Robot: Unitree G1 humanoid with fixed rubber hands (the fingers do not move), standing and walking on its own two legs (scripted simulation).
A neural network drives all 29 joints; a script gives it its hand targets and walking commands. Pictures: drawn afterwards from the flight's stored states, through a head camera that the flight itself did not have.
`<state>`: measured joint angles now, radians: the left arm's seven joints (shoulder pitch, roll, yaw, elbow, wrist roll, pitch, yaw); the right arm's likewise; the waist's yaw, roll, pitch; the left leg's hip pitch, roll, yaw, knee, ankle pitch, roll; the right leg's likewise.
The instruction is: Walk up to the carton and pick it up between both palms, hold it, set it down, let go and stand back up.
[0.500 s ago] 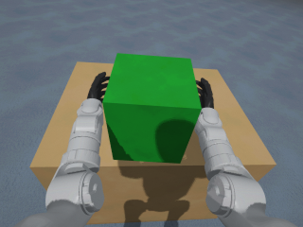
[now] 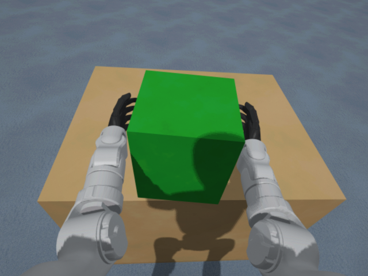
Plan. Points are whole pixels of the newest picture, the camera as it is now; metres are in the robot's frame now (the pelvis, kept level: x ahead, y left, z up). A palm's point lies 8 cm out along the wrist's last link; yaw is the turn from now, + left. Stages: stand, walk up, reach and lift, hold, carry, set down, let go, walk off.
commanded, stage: set down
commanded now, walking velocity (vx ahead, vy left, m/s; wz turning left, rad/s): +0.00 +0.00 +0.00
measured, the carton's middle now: (183, 140) +0.42 +0.03 +0.07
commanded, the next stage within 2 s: none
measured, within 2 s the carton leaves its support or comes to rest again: rests again in 0.78 s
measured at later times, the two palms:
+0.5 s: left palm (119, 133) +0.40 +0.18 +0.09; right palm (246, 143) +0.40 -0.12 +0.10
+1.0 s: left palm (122, 142) +0.40 +0.18 +0.06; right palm (246, 152) +0.39 -0.13 +0.07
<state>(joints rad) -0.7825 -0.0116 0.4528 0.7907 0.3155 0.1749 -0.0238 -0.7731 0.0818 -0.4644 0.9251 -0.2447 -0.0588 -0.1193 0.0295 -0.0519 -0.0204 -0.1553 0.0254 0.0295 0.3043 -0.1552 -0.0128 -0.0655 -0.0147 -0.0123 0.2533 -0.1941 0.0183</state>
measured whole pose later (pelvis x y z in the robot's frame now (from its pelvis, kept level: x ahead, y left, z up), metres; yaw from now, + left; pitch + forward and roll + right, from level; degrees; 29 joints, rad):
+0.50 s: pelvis +0.00 +0.00 +0.00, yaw -1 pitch +3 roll +0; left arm -0.78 -0.02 0.49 0.85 0.33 0.09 -0.04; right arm -0.75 0.12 -0.56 0.89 -0.35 -0.09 -0.09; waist 0.05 -0.05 -0.03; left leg -0.20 0.03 0.06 0.30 -0.15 -0.01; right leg -0.12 -0.02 -0.02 0.26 -0.19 0.02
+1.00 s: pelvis +0.00 +0.00 +0.00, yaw +0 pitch +5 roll +0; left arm -0.78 0.00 0.52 0.96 0.35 -0.04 -0.04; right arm -0.73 0.14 -0.61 0.92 -0.41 -0.18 -0.10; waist 0.04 -0.05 -0.02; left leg -0.25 0.04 0.07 0.29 -0.13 -0.01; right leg -0.17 -0.02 -0.04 0.26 -0.18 0.01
